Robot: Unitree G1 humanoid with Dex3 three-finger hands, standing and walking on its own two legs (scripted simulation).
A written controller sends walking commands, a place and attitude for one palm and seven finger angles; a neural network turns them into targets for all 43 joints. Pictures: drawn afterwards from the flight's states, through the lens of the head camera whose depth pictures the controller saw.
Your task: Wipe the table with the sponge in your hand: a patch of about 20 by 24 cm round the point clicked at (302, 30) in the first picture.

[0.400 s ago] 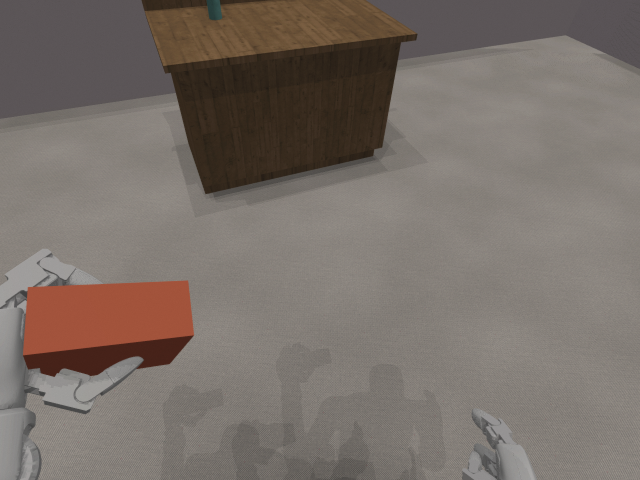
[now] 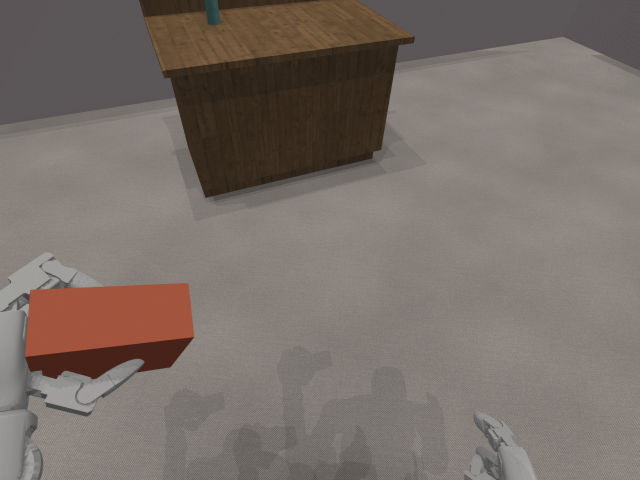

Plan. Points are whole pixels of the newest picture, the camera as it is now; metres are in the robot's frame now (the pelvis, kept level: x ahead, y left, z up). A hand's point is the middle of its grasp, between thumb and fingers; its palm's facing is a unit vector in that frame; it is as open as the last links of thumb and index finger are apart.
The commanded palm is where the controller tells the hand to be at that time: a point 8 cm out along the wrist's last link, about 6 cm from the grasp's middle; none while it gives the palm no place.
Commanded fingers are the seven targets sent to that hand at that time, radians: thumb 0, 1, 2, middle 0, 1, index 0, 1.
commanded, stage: walk to a spot facing it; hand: left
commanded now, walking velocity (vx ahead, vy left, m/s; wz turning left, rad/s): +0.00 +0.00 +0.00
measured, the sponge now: (135, 332) +0.23 +0.20 +0.13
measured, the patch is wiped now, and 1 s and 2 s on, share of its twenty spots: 0.00 0.00 0.00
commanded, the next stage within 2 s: none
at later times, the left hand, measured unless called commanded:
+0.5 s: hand (129, 304) +0.24 +0.21 +0.15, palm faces +0.41 -0.84 -0.36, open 9.7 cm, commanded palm +0.19 +0.25 +0.18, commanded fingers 0.00 0.10 1.30 -1.20 -1.60 -1.20 -1.60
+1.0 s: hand (243, 203) +0.40 +0.13 +0.16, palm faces +0.27 -0.83 -0.49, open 9.6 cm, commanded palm +0.33 +0.18 +0.18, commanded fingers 0.00 0.10 1.30 -1.20 -1.60 -1.20 -1.60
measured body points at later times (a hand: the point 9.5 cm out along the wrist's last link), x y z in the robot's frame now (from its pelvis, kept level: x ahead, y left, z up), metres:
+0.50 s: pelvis +0.03 -0.02 -0.01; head +0.01 -0.03 +0.44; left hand +0.22 +0.25 +0.17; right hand +0.17 -0.26 -0.11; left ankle +0.03 +0.10 -0.71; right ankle +0.04 -0.13 -0.74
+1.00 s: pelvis +0.15 -0.08 -0.02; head +0.17 -0.10 +0.43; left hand +0.38 +0.17 +0.18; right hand +0.27 -0.31 -0.13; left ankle +0.09 +0.09 -0.70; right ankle +0.18 -0.17 -0.74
